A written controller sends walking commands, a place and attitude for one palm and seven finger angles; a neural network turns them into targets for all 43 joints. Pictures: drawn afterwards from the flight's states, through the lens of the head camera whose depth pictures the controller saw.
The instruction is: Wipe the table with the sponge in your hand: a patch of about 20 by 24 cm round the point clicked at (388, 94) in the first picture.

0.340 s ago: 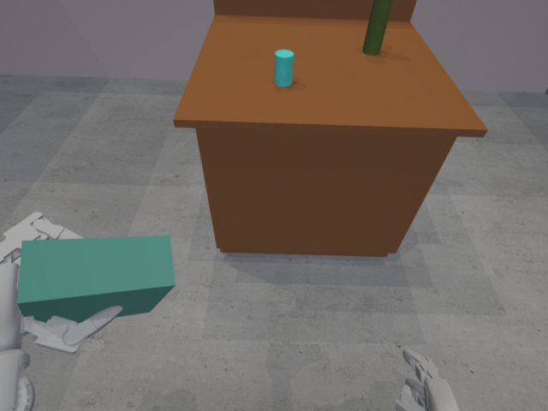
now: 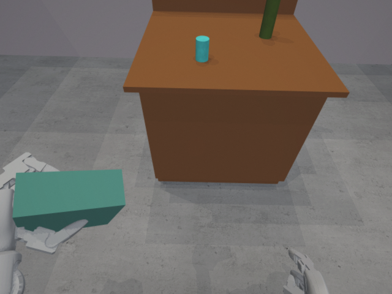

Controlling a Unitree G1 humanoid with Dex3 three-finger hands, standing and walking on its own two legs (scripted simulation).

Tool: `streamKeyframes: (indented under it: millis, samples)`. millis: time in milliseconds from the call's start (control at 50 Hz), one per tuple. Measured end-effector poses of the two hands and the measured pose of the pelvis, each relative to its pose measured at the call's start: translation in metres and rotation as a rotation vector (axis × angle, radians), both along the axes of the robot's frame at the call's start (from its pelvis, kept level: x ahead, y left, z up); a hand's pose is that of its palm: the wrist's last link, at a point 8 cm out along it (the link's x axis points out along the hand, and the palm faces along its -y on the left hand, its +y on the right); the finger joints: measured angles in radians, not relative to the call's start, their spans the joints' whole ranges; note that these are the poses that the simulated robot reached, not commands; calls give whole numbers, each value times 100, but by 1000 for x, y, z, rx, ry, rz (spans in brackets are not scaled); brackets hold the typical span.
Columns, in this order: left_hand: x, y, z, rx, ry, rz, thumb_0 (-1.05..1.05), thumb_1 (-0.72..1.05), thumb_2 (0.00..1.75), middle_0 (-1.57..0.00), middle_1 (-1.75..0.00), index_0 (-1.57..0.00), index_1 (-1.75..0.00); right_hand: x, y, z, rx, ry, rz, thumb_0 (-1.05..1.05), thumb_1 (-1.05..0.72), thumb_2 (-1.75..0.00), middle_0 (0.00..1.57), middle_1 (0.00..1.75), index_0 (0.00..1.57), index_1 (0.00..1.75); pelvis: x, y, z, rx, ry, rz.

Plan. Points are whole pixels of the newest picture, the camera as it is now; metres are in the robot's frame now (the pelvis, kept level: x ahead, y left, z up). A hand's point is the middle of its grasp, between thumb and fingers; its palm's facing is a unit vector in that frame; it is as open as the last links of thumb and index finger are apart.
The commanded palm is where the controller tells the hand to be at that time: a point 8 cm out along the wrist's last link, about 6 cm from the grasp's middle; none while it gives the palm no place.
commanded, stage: look at it before walking up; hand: left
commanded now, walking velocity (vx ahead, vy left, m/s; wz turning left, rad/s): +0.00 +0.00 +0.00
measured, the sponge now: (86, 202) +0.23 +0.20 +0.14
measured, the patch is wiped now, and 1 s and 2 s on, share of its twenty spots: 0.00 0.00 0.00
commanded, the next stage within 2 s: walk to a spot facing it in 0.06 s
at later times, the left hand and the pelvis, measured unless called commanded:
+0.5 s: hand (77, 192) +0.23 +0.21 +0.15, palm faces +0.33 -0.86 -0.38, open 9.7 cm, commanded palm +0.18 +0.25 +0.18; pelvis -0.01 -0.01 -0.01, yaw -7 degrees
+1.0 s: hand (154, 183) +0.26 +0.09 +0.15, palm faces +0.07 -0.90 -0.44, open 9.7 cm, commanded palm +0.22 +0.17 +0.18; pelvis -0.03 -0.04 -0.02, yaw -21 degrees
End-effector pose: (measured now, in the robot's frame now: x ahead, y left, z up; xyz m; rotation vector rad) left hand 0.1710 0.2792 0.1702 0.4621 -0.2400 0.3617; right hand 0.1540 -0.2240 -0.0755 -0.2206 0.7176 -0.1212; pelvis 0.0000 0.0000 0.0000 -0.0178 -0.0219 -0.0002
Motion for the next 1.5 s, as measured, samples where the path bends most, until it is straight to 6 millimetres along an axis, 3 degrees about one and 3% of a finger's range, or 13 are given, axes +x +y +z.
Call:
streamKeyframes:
  millis: [320,460,600,780,840,940,1080,1180,1260,1380,1500]
  samples:
    - [6,-3,-3,-3,5,-6,-1,-46,97,-79,-132,-80,-132,-1,-5,1,5,-12,-18,1,-90,-90,20,30,21,30,-2,-2,-2,5,9,-46]
    - [22,-20,-5,-4,-19,-58,-1,-46,97,-79,-132,-80,-132,-7,-14,-4,22,-35,-59,1,-90,-90,20,30,21,30,-9,-7,-10,24,17,-107]
    - [35,-44,-5,12,-37,-154,-1,-46,97,-79,-132,-80,-132,-28,-31,-15,22,-4,-124,1,-90,-90,20,30,21,30,-12,-10,-18,37,28,-150]
    - [45,-55,-2,82,-27,-207,-1,-46,97,-79,-133,-80,-132,-63,-46,-31,34,41,-225,1,-90,-90,20,30,20,30,-15,-13,-25,67,18,-228]
    - [49,-70,-2,92,-17,-216,-1,-46,97,-79,-133,-80,-132,-71,-48,-40,75,23,-236,1,-90,-90,20,30,20,30,-16,-21,-28,64,-8,-280]
    - [59,-114,-4,68,-30,-292,-1,-46,98,-79,-133,-80,-132,-88,-59,-53,128,27,-248,1,-90,-90,20,30,21,30,-25,-36,-32,54,-23,-317]
    - [68,-155,9,98,25,-454,-1,-46,98,-80,-133,-80,-132,-130,-85,-31,114,80,-375,1,-90,-90,20,30,21,30,-32,-44,-8,86,25,-417]
    - [76,-165,21,120,-11,-509,-1,-46,98,-80,-133,-80,-132,-159,-105,-16,65,95,-459,1,-90,-90,20,30,20,30,-31,-48,1,112,55,-481]
    - [88,-171,18,78,-29,-529,-1,-46,98,-80,-133,-80,-132,-173,-116,-5,22,86,-510,1,-90,-90,20,30,20,30,-29,-46,3,116,70,-528]
    - [105,-193,8,45,-71,-624,-1,-46,98,-80,-133,-80,-132,-181,-115,1,-23,0,-591,1,-90,-90,19,30,20,30,-27,-44,-8,80,45,-590]
    - [122,-232,13,79,-71,-671,-1,-46,98,-80,-133,-80,-132,-189,-105,-14,62,0,-664,1,-90,-90,20,30,20,30,-12,-71,-6,39,42,-657]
